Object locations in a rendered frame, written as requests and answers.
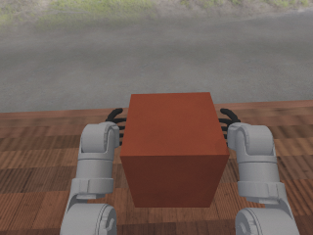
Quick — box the left robot forearm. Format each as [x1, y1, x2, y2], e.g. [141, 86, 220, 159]
[60, 121, 120, 235]

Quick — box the robot right upper arm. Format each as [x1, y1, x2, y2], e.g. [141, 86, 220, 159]
[235, 208, 299, 235]

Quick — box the right robot forearm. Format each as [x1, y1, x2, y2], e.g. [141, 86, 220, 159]
[227, 122, 300, 235]

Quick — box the robot left upper arm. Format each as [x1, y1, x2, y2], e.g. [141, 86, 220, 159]
[61, 203, 117, 235]

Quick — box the robot right hand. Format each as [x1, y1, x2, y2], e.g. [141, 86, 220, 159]
[218, 108, 241, 147]

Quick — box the carton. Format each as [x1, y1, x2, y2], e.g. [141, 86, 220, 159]
[119, 92, 230, 208]

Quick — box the robot left hand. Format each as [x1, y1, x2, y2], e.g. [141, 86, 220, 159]
[105, 108, 127, 146]

